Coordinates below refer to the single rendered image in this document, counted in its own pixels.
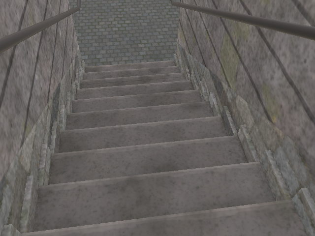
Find stairs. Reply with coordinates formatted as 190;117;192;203
21;60;308;236

